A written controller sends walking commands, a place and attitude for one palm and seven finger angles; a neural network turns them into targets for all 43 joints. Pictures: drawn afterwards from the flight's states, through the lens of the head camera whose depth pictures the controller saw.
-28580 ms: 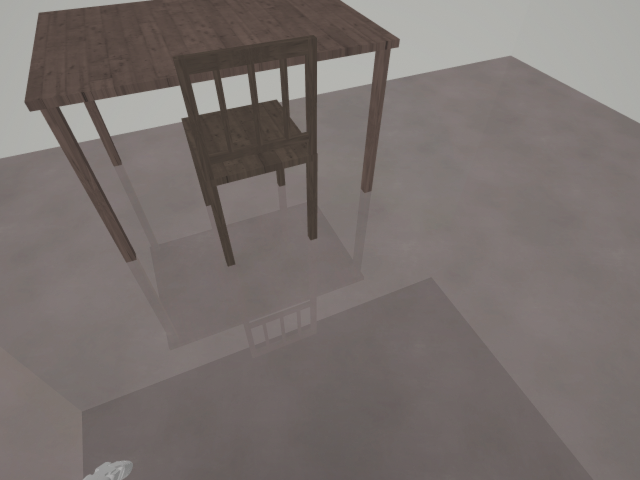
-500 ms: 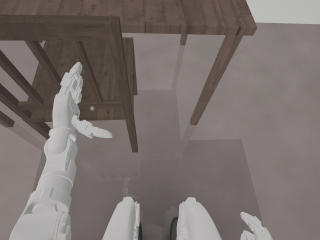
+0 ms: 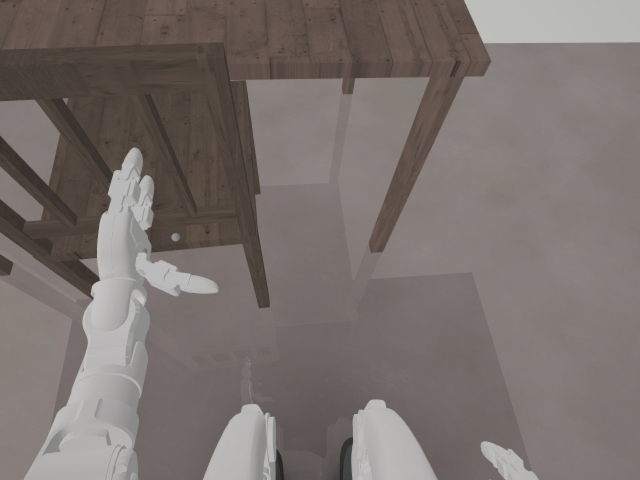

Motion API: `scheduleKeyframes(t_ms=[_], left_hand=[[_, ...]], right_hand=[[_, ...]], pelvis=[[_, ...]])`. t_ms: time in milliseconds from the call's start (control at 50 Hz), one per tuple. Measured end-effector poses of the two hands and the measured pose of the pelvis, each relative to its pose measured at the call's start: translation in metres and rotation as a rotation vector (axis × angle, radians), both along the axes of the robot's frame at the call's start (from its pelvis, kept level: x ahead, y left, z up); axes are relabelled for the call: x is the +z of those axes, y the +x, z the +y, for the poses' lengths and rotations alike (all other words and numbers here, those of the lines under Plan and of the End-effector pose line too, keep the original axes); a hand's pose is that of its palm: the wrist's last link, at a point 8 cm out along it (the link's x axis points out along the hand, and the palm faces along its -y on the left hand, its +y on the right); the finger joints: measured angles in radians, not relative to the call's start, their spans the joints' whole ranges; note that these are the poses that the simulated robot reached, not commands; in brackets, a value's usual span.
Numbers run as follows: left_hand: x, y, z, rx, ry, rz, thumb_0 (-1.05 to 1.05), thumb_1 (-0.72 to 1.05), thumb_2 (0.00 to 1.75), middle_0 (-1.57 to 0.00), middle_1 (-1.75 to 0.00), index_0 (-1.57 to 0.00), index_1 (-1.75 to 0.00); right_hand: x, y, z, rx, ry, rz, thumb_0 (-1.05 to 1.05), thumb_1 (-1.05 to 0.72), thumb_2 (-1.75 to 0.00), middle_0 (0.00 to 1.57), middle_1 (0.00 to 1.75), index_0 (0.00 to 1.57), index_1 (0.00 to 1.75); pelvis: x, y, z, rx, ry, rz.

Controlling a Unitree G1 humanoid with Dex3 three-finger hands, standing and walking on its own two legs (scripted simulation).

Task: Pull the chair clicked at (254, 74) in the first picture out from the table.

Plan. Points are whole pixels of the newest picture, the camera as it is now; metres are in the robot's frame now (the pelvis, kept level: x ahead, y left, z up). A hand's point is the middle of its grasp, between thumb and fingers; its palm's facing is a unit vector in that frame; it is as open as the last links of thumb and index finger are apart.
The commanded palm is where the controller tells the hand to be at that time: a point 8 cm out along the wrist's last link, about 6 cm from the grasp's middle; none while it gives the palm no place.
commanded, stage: aim the fingers beside a spindle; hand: left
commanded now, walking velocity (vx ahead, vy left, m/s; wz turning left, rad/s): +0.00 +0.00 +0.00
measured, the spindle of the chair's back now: (97, 167) +0.52 +0.31 +0.00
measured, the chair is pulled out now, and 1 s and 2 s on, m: -0.02 -0.02 -0.02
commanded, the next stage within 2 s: none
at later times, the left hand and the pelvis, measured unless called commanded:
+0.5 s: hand (168, 265) +0.37 +0.18 +0.02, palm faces +0.05 -1.00 -0.02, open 16.9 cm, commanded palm +0.34 +0.23 +0.02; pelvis +0.02 +0.00 +0.00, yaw +1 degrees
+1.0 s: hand (172, 283) +0.34 +0.17 +0.02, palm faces +0.06 -1.00 -0.04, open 16.9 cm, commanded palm +0.32 +0.23 +0.02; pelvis +0.01 -0.01 +0.00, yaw +1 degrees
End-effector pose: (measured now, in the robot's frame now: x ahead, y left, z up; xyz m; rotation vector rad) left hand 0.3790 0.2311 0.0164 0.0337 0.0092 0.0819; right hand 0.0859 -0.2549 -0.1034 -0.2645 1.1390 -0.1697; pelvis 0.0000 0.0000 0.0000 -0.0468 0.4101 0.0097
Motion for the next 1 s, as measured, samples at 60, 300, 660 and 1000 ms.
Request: scheduleKeyframes(t_ms=[60,300,660,1000], left_hand=[[0.000,-0.002,0.003,0.003,-0.003,0.000,-0.01,-0.50,0.30,-0.06,-0.08,-0.07,-0.09],[0.000,-0.022,0.004,-0.015,-0.021,0.016,-0.01,-0.50,0.30,-0.06,-0.08,-0.07,-0.08],[0.003,-0.044,-0.006,-0.033,-0.011,0.016,-0.01,-0.50,0.30,-0.06,-0.08,-0.06,-0.08],[0.006,-0.062,-0.007,-0.026,0.002,0.015,-0.01,-0.50,0.30,-0.06,-0.08,-0.06,-0.08]], right_hand=[[0.002,0.012,0.002,0.006,0.001,-0.015,0.01,-0.90,-0.90,0.20,0.30,0.20,0.30],[0.011,0.066,0.014,0.057,0.018,-0.107,0.01,-0.90,-0.90,0.20,0.30,0.20,0.30],[0.005,0.074,0.018,0.084,0.041,-0.148,0.01,-0.90,-0.90,0.20,0.30,0.20,0.30],[0.008,0.060,0.000,0.072,0.018,-0.163,0.01,-0.90,-0.90,0.20,0.30,0.20,0.30]], pelvis=[[0.001,0.005,0.001,-0.001,-0.001,0.004],[0.007,0.020,0.006,0.006,-0.006,0.001],[0.002,0.013,0.001,0.014,-0.002,-0.012],[0.002,0.007,-0.009,0.017,0.005,-0.028]])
